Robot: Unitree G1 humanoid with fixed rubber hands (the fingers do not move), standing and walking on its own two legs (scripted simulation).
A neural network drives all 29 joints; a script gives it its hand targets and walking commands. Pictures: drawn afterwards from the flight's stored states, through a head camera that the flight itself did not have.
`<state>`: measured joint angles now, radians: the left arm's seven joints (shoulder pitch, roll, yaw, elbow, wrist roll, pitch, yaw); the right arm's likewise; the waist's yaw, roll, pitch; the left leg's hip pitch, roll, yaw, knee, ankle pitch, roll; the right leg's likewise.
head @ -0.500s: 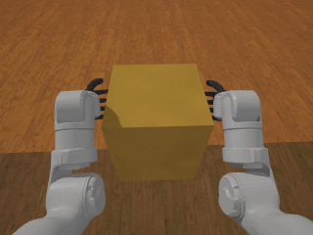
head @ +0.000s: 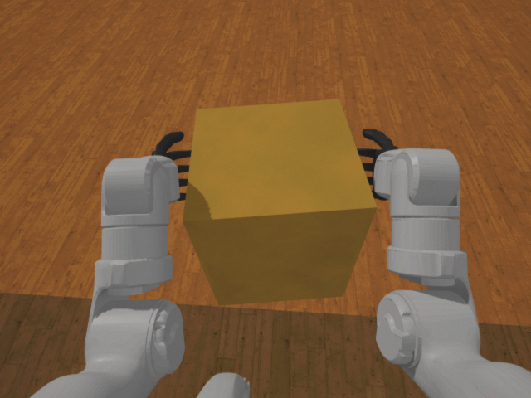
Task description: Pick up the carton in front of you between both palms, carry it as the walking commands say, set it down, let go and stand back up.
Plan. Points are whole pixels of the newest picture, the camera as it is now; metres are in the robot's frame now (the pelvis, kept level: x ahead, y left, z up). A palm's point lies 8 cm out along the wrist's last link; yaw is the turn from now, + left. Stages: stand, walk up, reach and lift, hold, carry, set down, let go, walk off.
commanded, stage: carry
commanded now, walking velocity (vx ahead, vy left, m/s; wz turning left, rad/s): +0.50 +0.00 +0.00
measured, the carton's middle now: (274, 209) +0.38 +0.02 +0.07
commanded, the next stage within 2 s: none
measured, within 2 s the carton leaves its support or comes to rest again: neither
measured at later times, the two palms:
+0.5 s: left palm (198, 44) +0.68 +0.18 +0.18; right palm (358, 52) +0.66 -0.12 +0.18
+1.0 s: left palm out of the picture +0.97 +0.18 +0.21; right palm out of the picture +0.98 -0.12 +0.21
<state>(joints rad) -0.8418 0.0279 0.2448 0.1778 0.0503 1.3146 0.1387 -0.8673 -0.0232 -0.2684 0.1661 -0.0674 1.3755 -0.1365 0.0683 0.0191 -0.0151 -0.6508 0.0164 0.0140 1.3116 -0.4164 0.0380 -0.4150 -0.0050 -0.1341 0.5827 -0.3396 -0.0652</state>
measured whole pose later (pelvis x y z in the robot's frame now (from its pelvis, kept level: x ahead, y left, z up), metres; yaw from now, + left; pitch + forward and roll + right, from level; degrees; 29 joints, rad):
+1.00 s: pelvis +0.60 +0.02 +0.05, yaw +1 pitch +5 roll +0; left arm -0.83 0.00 0.27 0.19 0.07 1.28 0.14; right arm -0.86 -0.01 -0.29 0.17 -0.08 1.34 -0.14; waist 0.05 0.01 -0.05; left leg -0.66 0.05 0.06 0.73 -0.20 0.02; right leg -0.23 -0.02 -0.13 0.46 -0.33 -0.04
